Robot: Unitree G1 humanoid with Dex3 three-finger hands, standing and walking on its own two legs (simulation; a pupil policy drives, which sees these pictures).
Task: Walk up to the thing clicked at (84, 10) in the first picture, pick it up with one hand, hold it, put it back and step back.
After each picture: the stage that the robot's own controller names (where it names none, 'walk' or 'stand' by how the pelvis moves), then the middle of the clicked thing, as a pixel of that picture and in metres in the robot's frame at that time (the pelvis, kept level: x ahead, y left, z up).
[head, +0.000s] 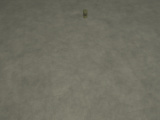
stand; (85, 13) +2.08 -0.06 -0.72
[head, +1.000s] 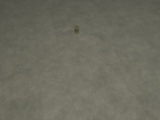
walk; (76, 29) +1.95 +0.21 -0.71
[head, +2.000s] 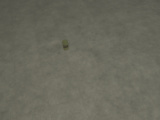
walk; (65, 44) +1.33 +0.30 -0.72
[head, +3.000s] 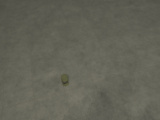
walk; (65, 80) +0.87 +0.24 -0.72
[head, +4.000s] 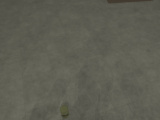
walk; (64, 111) +0.53 +0.19 -0.70
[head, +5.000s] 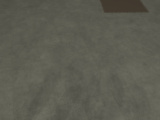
stand; out of the picture +0.40 +0.17 -0.71
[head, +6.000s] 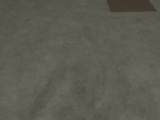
stand; out of the picture +0.37 +0.16 -0.71
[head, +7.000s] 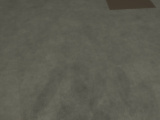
stand; out of the picture +0.38 +0.15 -0.71
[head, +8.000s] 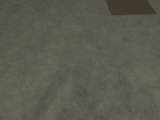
stand; out of the picture +0.38 +0.15 -0.73
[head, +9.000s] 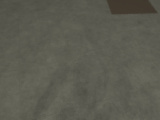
stand; out of the picture +0.38 +0.16 -0.73
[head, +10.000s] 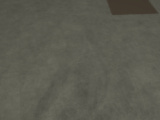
stand; out of the picture +0.37 +0.16 -0.73
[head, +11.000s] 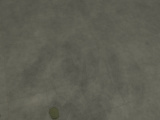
go down; (54, 113) +0.38 +0.16 -0.66
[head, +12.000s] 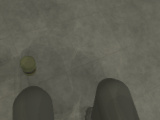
go down; (28, 66) +0.46 +0.19 -0.31
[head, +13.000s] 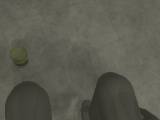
close in; (20, 57) +0.46 +0.19 -0.28
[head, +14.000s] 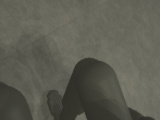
close in; out of the picture +0.45 +0.24 -0.23
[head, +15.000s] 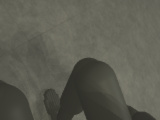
close; out of the picture +0.44 +0.24 -0.23
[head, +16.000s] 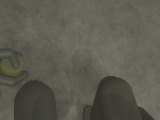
lift; (12, 69) +0.37 +0.23 -0.11
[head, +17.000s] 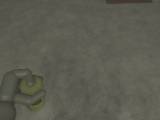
hold; (33, 94) +0.32 +0.17 +0.02
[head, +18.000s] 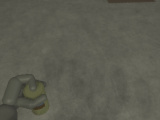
hold; (37, 98) +0.31 +0.17 -0.02
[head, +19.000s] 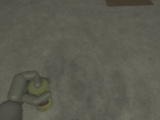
hold; (41, 95) +0.32 +0.16 +0.00
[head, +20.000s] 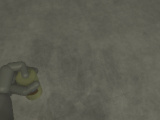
crouch; (30, 85) +0.36 +0.18 -0.06
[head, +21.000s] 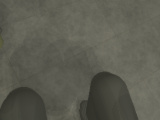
lower; out of the picture +0.51 +0.23 -0.09
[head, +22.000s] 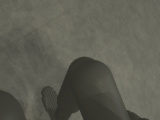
lower; out of the picture +0.45 +0.28 -0.24
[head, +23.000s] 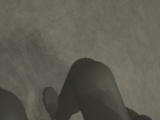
lower; out of the picture +0.45 +0.27 -0.24
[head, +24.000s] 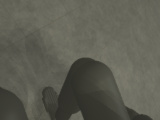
lower; out of the picture +0.45 +0.27 -0.24
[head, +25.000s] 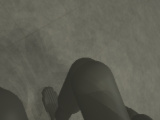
lower; out of the picture +0.45 +0.27 -0.24
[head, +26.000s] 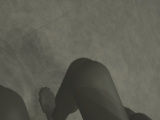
open; out of the picture +0.45 +0.25 -0.24
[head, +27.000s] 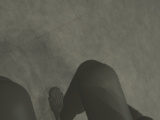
stand; out of the picture +0.44 +0.25 -0.25
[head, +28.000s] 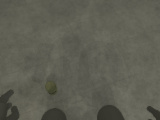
stand; (51, 88) +0.43 +0.17 -0.51
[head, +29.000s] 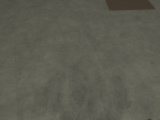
stand; out of the picture +0.39 +0.15 -0.67
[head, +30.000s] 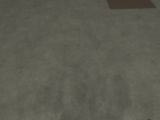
stand; out of the picture +0.40 +0.16 -0.67
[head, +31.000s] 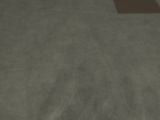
stand; out of the picture +0.41 +0.14 -0.72
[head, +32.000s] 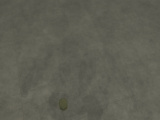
walk; (63, 104) +0.45 +0.11 -0.71
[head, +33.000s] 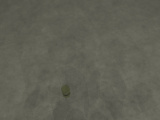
walk; (66, 91) +0.59 +0.17 -0.69
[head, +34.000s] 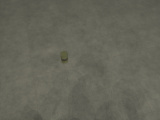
walk; (64, 57) +0.91 +0.18 -0.69
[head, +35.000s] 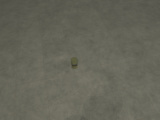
stand; (74, 63) +1.05 +0.11 -0.70
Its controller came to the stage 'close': yes
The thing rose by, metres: 0.71
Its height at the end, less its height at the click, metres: +0.00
